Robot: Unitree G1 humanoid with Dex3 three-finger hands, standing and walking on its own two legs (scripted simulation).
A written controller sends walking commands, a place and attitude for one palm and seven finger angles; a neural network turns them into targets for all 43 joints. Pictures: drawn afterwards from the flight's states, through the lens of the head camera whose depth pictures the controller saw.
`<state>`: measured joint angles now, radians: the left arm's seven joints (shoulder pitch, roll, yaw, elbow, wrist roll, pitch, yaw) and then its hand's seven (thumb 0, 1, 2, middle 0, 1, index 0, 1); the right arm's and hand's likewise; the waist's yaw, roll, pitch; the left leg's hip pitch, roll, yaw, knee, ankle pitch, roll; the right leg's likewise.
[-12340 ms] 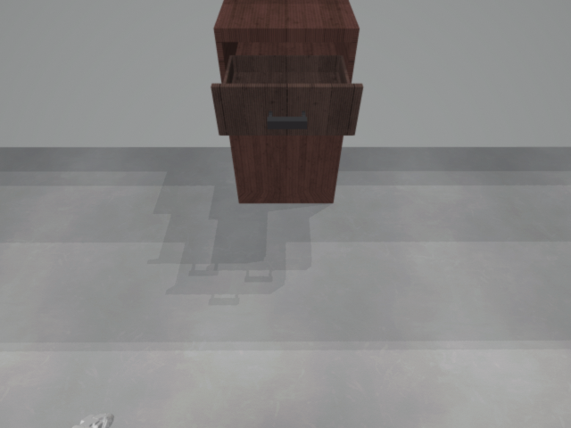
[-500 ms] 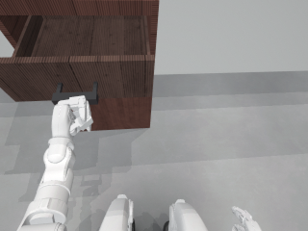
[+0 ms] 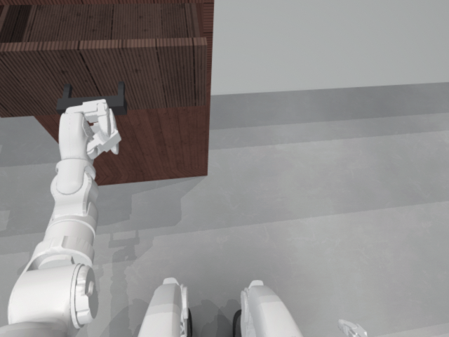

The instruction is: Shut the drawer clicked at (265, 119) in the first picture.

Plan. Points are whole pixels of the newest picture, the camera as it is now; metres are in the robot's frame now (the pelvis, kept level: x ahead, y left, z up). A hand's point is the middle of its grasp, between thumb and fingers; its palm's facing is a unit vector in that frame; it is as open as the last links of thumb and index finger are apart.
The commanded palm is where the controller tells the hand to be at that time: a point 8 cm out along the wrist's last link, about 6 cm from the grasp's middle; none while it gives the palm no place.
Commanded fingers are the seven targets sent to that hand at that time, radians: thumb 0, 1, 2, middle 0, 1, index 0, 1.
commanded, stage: push the drawer shut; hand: left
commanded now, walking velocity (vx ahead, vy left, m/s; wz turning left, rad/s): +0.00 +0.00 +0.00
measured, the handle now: (94, 97) +0.53 +0.23 +0.04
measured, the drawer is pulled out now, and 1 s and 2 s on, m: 0.11 0.00 0.00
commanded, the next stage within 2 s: pull the fist back off the drawer in 1.32 s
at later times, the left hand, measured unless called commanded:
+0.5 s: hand (115, 106) +0.52 +0.19 +0.04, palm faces +0.09 -0.99 -0.04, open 3.0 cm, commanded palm +0.50 +0.22 +0.04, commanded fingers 0.00 0.90 0.90 -1.40 -1.60 -1.40 -1.60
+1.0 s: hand (115, 82) +0.57 +0.19 +0.04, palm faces +0.09 -1.00 -0.04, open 3.0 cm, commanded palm +0.57 +0.22 +0.04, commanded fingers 0.00 0.90 0.90 -1.40 -1.60 -1.40 -1.60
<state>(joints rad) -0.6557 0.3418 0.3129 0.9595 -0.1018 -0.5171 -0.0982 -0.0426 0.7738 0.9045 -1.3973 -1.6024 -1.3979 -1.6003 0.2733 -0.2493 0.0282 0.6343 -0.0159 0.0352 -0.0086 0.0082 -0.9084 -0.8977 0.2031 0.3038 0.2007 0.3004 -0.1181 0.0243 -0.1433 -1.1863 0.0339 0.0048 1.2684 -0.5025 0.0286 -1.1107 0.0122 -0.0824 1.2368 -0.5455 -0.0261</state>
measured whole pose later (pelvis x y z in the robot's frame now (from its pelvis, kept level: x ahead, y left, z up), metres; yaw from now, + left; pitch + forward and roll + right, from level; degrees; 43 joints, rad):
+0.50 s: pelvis +0.00 +0.00 -0.01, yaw -1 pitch +27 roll -4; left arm -0.86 0.47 0.41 1.13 -0.06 -0.49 -0.12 -0.02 0.78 0.90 -1.40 -1.60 -1.40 -1.60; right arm 0.32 -0.26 0.04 0.63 -0.03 0.08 0.01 0.01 -0.91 -0.90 0.20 0.30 0.20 0.30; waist -0.18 0.04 -0.13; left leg -1.26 0.05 0.00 1.30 -0.51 0.03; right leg -1.17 0.03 -0.09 1.25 -0.54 -0.03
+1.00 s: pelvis -0.01 +0.00 -0.02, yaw -2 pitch +31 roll -6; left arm -1.10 0.64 0.46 1.27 0.02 -0.42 -0.14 0.00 0.75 0.91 -1.40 -1.60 -1.40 -1.60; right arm 0.36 -0.27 0.08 0.62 -0.05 0.08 0.02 0.00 -0.91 -0.90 0.20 0.30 0.20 0.30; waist -0.25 0.05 -0.12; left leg -1.39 0.06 -0.03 1.36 -0.52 0.03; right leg -1.29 0.04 -0.11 1.28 -0.54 -0.03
